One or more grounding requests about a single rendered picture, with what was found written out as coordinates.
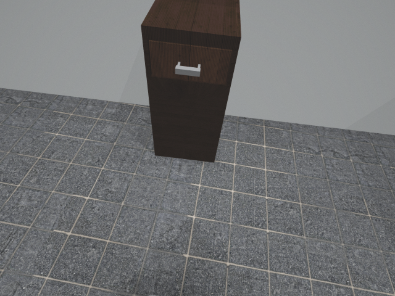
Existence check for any drawer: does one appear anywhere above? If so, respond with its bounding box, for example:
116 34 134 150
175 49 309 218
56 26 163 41
149 40 232 84

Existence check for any handle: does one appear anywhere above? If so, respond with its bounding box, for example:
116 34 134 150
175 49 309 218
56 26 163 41
175 62 201 77

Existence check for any cabinet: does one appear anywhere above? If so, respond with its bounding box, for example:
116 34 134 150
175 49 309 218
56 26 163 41
141 0 241 162

